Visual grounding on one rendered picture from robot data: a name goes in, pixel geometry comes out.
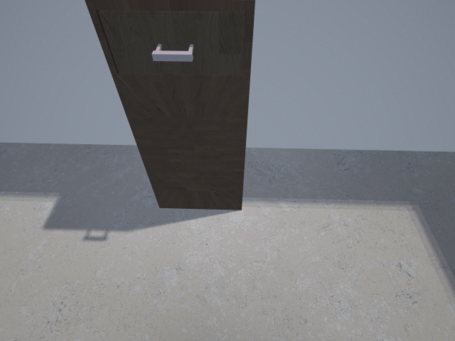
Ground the handle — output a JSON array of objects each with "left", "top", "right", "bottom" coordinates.
[{"left": 152, "top": 44, "right": 194, "bottom": 62}]

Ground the cabinet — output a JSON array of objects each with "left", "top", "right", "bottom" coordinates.
[{"left": 85, "top": 0, "right": 255, "bottom": 210}]

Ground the drawer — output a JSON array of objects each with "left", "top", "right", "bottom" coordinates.
[{"left": 98, "top": 10, "right": 245, "bottom": 75}]

